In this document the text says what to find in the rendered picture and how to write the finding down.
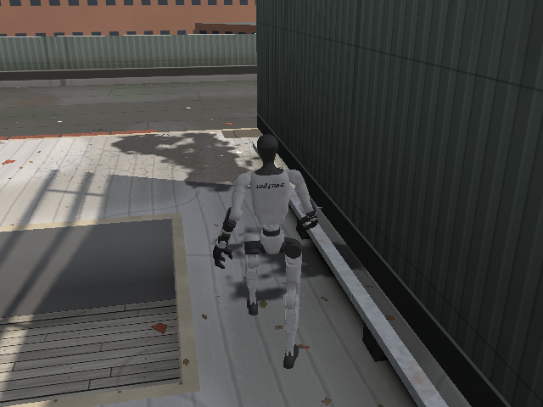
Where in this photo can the left robot thigh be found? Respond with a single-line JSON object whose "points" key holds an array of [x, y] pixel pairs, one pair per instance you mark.
{"points": [[252, 249]]}

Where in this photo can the right robot forearm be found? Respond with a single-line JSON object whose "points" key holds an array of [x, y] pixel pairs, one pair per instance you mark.
{"points": [[312, 216]]}

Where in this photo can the left robot upper arm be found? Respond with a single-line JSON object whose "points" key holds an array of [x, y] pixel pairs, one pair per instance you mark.
{"points": [[241, 182]]}

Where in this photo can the robot torso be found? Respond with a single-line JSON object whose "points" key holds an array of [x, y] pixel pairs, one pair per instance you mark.
{"points": [[270, 197]]}

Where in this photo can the right robot upper arm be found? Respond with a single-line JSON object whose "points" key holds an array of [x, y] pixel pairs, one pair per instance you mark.
{"points": [[297, 179]]}

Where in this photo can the robot left hand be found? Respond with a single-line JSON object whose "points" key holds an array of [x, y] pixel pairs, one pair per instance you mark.
{"points": [[217, 255]]}

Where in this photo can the left robot forearm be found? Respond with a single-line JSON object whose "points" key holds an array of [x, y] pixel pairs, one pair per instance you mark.
{"points": [[226, 231]]}

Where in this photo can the robot right hand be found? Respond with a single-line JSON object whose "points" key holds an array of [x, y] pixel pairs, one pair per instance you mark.
{"points": [[311, 225]]}

